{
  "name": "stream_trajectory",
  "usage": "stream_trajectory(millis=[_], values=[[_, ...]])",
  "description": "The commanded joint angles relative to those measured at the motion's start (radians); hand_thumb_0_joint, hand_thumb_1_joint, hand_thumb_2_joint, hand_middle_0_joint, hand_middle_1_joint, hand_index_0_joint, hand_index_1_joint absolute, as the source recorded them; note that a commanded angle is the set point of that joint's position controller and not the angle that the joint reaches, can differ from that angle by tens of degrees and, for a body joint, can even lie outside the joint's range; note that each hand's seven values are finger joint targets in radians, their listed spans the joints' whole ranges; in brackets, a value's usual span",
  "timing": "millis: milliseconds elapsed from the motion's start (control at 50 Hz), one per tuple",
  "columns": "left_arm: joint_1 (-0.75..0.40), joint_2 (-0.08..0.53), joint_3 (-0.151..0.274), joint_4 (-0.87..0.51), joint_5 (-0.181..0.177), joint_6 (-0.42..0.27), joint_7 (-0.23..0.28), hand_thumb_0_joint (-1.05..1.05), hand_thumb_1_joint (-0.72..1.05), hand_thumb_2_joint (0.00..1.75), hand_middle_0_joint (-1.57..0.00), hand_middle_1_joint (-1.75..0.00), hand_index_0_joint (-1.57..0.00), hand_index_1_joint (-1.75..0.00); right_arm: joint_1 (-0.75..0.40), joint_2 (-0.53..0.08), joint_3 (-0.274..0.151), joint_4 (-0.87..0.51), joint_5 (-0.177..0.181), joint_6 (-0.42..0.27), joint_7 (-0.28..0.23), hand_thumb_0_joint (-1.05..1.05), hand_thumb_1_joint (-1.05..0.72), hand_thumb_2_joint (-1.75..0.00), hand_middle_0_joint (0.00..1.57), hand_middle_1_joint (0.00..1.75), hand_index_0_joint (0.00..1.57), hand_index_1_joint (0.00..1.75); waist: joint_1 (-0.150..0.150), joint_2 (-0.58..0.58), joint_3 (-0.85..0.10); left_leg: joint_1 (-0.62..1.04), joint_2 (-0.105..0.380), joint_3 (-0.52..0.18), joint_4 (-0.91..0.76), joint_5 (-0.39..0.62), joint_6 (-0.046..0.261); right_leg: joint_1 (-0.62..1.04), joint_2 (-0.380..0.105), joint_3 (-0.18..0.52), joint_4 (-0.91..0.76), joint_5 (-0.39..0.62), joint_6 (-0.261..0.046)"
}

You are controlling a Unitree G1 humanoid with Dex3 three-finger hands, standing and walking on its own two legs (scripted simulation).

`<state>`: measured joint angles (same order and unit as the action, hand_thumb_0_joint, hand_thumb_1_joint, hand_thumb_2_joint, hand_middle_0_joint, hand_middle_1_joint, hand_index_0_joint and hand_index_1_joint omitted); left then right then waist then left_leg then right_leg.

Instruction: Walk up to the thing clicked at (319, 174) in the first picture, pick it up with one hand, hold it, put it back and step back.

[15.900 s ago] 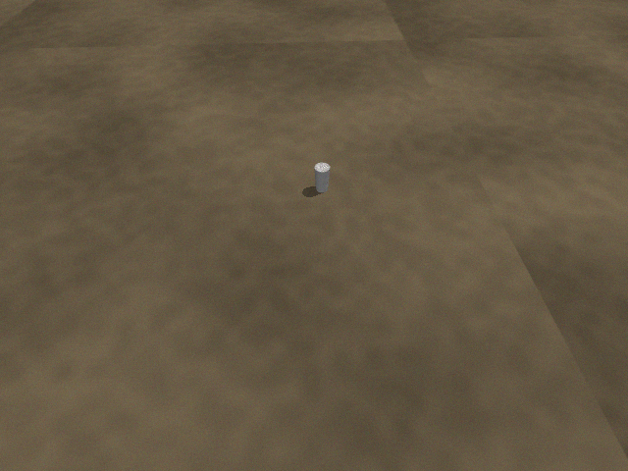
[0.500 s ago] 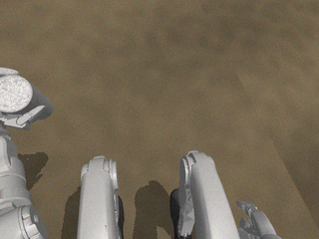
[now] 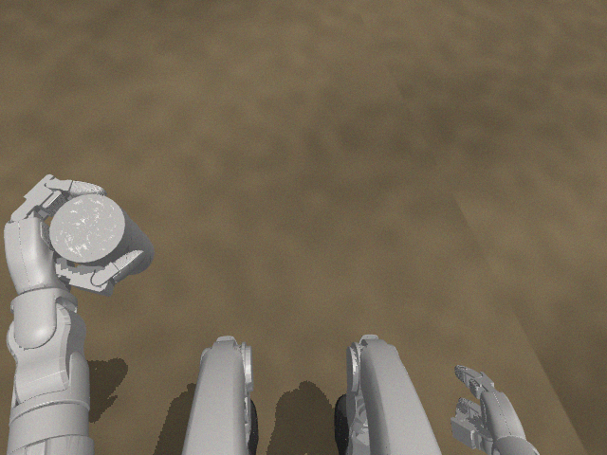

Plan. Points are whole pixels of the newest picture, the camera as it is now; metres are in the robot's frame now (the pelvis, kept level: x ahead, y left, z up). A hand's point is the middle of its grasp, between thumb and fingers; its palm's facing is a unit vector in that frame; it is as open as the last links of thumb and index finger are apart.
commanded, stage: lift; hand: left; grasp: from the side
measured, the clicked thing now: (113, 242) +0.38 +0.25 -0.01
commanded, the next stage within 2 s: hold in 1.26 s
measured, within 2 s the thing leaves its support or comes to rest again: neither
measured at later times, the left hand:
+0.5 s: hand (53, 189) +0.37 +0.23 +0.16, palm faces +0.30 -0.95 -0.02, open 10.3 cm
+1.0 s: hand (49, 152) +0.37 +0.20 +0.21, palm faces +0.29 -0.96 -0.02, open 10.3 cm
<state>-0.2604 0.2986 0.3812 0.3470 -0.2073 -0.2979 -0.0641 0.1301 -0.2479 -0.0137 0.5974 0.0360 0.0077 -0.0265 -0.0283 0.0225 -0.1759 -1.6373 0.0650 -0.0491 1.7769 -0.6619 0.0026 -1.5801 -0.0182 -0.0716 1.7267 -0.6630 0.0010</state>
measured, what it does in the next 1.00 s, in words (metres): rises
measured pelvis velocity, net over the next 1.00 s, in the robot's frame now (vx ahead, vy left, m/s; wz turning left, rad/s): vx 0.05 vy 0.00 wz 0.05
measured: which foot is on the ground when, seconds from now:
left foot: down 0.00-1.00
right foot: down 0.00-1.00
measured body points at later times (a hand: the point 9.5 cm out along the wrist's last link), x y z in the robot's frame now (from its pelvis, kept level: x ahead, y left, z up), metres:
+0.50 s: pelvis +0.03 +0.01 +0.12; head +0.13 +0.03 +0.56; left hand +0.34 +0.28 +0.16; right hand +0.19 -0.24 +0.02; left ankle +0.06 +0.12 -0.50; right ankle +0.06 -0.13 -0.50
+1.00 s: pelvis +0.05 +0.00 +0.17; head +0.12 +0.02 +0.62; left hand +0.34 +0.25 +0.21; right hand +0.20 -0.23 +0.06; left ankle +0.06 +0.12 -0.50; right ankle +0.06 -0.13 -0.50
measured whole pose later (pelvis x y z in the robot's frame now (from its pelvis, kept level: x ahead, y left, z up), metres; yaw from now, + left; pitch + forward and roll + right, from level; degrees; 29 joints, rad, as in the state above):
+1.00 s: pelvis +0.05 +0.00 +0.17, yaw +3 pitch +12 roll -2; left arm -0.07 0.16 0.16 0.30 -0.13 -0.32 0.08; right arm 0.23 -0.21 0.00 0.62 0.00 -0.03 -0.04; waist -0.02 0.01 -0.08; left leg -0.80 0.05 0.00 1.06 -0.48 0.00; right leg -0.75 -0.02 -0.06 1.01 -0.48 0.01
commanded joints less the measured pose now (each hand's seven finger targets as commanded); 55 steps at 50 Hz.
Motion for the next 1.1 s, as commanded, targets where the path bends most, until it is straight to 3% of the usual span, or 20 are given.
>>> stream_trajectory(millis=[0,80,160,200,220,340,360,460,520,540,560,600,700,780,800,840,860,940,960,1080], values=[[-0.144,0.167,-0.002,-0.295,0.001,-0.055,0.029,0.00,0.08,1.22,-1.26,-1.42,-1.30,-1.40,0.073,-0.160,-0.068,-0.098,0.004,-0.050,-0.025,0.00,-0.92,-0.90,0.20,0.30,0.20,0.30,-0.023,0.080,-0.496,0.527,-0.025,-0.037,-0.355,0.203,0.012,0.362,0.029,0.023,-0.323,0.230,-0.025],[-0.103,0.158,0.001,-0.306,-0.004,-0.049,0.058,0.00,0.01,1.20,-1.25,-1.41,-1.29,-1.39,0.075,-0.141,-0.058,-0.098,0.007,-0.060,-0.032,0.00,-0.92,-0.90,0.20,0.30,0.20,0.30,-0.014,0.035,-0.464,0.562,-0.037,-0.007,-0.398,0.257,0.021,0.504,0.031,0.042,-0.414,0.292,-0.016],[-0.058,0.100,-0.059,-0.255,0.011,-0.045,0.065,0.00,0.02,1.21,-1.25,-1.41,-1.29,-1.39,0.071,-0.135,-0.058,-0.096,0.002,-0.076,-0.034,0.00,-0.92,-0.90,0.20,0.30,0.20,0.30,-0.027,0.029,-0.374,0.614,-0.040,-0.001,-0.468,0.249,0.020,0.552,0.029,0.048,-0.487,0.292,-0.016],[-0.048,0.107,-0.057,-0.262,0.020,-0.048,0.070,0.00,0.01,1.19,-1.25,-1.40,-1.29,-1.38,0.081,-0.132,-0.057,-0.095,0.000,-0.078,-0.031,0.00,-0.91,-0.90,0.20,0.30,0.20,0.30,-0.010,0.045,-0.366,0.662,-0.041,-0.002,-0.508,0.276,0.015,0.589,0.028,0.040,-0.511,0.310,-0.020],[-0.048,0.072,-0.096,-0.254,0.024,-0.046,0.068,0.00,0.01,1.20,-1.24,-1.39,-1.27,-1.37,0.086,-0.133,-0.056,-0.094,0.000,-0.077,-0.031,0.00,-0.91,-0.90,0.20,0.30,0.20,0.30,-0.022,0.050,-0.361,0.696,-0.041,-0.004,-0.527,0.296,0.013,0.593,0.026,0.038,-0.526,0.329,-0.020],[-0.060,0.090,-0.087,-0.311,0.036,-0.067,0.090,0.00,0.00,1.16,-1.22,-1.35,-1.25,-1.34,0.093,-0.122,-0.050,-0.102,-0.008,-0.083,-0.024,0.00,-0.92,-0.90,0.20,0.30,0.20,0.30,0.008,0.072,-0.354,0.832,-0.039,-0.002,-0.621,0.383,0.004,0.697,0.027,0.029,-0.597,0.390,-0.023],[-0.040,0.054,-0.108,-0.284,0.035,-0.068,0.094,0.00,-0.01,1.16,-1.23,-1.36,-1.26,-1.35,0.091,-0.118,-0.048,-0.099,-0.011,-0.084,-0.023,0.00,-0.92,-0.90,0.20,0.30,0.20,0.30,-0.002,0.066,-0.337,0.844,-0.037,-0.006,-0.632,0.389,0.003,0.693,0.027,0.024,-0.602,0.393,-0.023],[-0.050,0.042,-0.123,-0.257,0.048,-0.086,0.111,0.00,0.00,1.15,-1.22,-1.34,-1.24,-1.33,0.098,-0.114,-0.046,-0.100,-0.019,-0.085,-0.025,0.00,-0.92,-0.90,0.20,0.30,0.20,0.30,-0.009,0.034,-0.288,0.865,-0.039,-0.003,-0.700,0.349,0.004,0.759,0.026,0.023,-0.666,0.379,-0.020],[-0.057,-0.006,-0.178,-0.264,0.051,-0.090,0.103,0.00,0.01,1.16,-1.23,-1.35,-1.26,-1.34,0.096,-0.115,-0.044,-0.108,-0.023,-0.089,-0.021,0.00,-0.92,-0.90,0.20,0.30,0.20,0.30,-0.012,0.024,-0.273,0.916,-0.036,-0.005,-0.735,0.347,0.002,0.769,0.028,0.018,-0.696,0.376,-0.018],[-0.024,0.032,-0.128,-0.237,0.050,-0.088,0.109,0.00,0.02,1.15,-1.24,-1.34,-1.26,-1.33,0.104,-0.124,-0.053,-0.104,-0.023,-0.088,-0.023,0.00,-0.92,-0.90,0.20,0.30,0.20,0.30,-0.004,0.020,-0.277,0.917,-0.038,-0.002,-0.744,0.353,0.002,0.796,0.027,0.018,-0.708,0.380,-0.019],[-0.047,0.021,-0.159,-0.259,0.056,-0.091,0.107,0.00,-0.01,1.14,-1.22,-1.33,-1.24,-1.32,0.093,-0.117,-0.049,-0.103,-0.024,-0.087,-0.020,0.00,-0.92,-0.90,0.20,0.30,0.20,0.30,-0.001,0.038,-0.256,0.922,-0.039,0.000,-0.761,0.330,0.000,0.793,0.028,0.017,-0.716,0.361,-0.019],[-0.029,0.025,-0.150,-0.266,0.063,-0.090,0.118,0.00,0.05,1.15,-1.22,-1.33,-1.24,-1.32,0.095,-0.116,-0.049,-0.107,-0.027,-0.085,-0.020,0.00,-0.92,-0.90,0.20,0.30,0.20,0.30,0.012,0.044,-0.262,0.949,-0.039,-0.001,-0.789,0.337,-0.003,0.817,0.028,0.014,-0.733,0.364,-0.021],[-0.041,0.002,-0.149,-0.266,0.056,-0.099,0.142,0.00,0.09,1.19,-1.22,-1.35,-1.25,-1.34,0.094,-0.107,-0.042,-0.107,-0.030,-0.087,-0.021,0.00,-0.91,-0.90,0.20,0.30,0.20,0.30,0.005,0.016,-0.243,0.982,-0.037,-0.002,-0.829,0.338,-0.003,0.863,0.029,0.014,-0.772,0.369,-0.019],[-0.034,-0.024,-0.189,-0.255,0.067,-0.107,0.139,0.00,0.07,1.16,-1.20,-1.32,-1.22,-1.31,0.089,-0.093,-0.035,-0.103,-0.035,-0.086,-0.023,0.00,-0.92,-0.90,0.20,0.30,0.20,0.30,-0.006,-0.003,-0.188,0.979,-0.043,0.012,-0.845,0.346,0.003,0.893,0.027,0.021,-0.811,0.388,-0.013],[-0.023,0.003,-0.163,-0.249,0.072,-0.102,0.143,0.00,0.07,1.15,-1.19,-1.31,-1.21,-1.31,0.097,-0.099,-0.041,-0.104,-0.035,-0.084,-0.026,0.00,-0.92,-0.90,0.20,0.30,0.20,0.30,0.004,-0.009,-0.215,0.987,-0.045,0.020,-0.846,0.350,0.005,0.919,0.025,0.028,-0.825,0.396,-0.012],[-0.018,-0.026,-0.197,-0.261,0.070,-0.101,0.136,0.00,0.07,1.15,-1.17,-1.30,-1.20,-1.30,0.097,-0.099,-0.041,-0.101,-0.036,-0.084,-0.024,0.00,-0.91,-0.90,0.20,0.30,0.20,0.30,0.001,0.001,-0.219,1.018,-0.046,0.025,-0.857,0.380,0.003,0.941,0.024,0.029,-0.836,0.427,-0.012],[-0.026,-0.010,-0.174,-0.273,0.069,-0.105,0.139,0.00,0.07,1.15,-1.18,-1.31,-1.21,-1.31,0.096,-0.093,-0.039,-0.099,-0.039,-0.081,-0.025,0.00,-0.92,-0.90,0.20,0.30,0.20,0.30,0.003,0.001,-0.215,1.012,-0.048,0.025,-0.860,0.377,0.004,0.953,0.026,0.029,-0.842,0.424,-0.010],[-0.022,0.000,-0.168,-0.277,0.073,-0.104,0.147,0.00,0.03,1.15,-1.17,-1.31,-1.20,-1.31,0.087,-0.092,-0.038,-0.102,-0.038,-0.079,-0.023,0.00,-0.91,-0.90,0.20,0.30,0.20,0.30,0.012,0.008,-0.214,1.040,-0.050,0.034,-0.882,0.390,0.004,0.993,0.024,0.034,-0.871,0.439,-0.009],[-0.019,-0.026,-0.188,-0.264,0.070,-0.101,0.149,0.00,0.04,1.15,-1.17,-1.30,-1.19,-1.30,0.082,-0.086,-0.034,-0.100,-0.038,-0.078,-0.025,0.00,-0.91,-0.90,0.20,0.30,0.20,0.30,0.004,-0.004,-0.196,1.039,-0.050,0.037,-0.881,0.398,0.005,0.998,0.023,0.035,-0.877,0.454,-0.006],[-0.017,-0.039,-0.198,-0.253,0.077,-0.105,0.158,0.00,0.04,1.17,-1.18,-1.31,-1.19,-1.31,0.086,-0.089,-0.037,-0.089,-0.041,-0.073,-0.021,0.00,-0.91,-0.90,0.20,0.30,0.20,0.30,0.005,0.002,-0.172,1.072,-0.046,0.033,-0.911,0.439,0.001,1.016,0.026,0.028,-0.888,0.485,-0.010]])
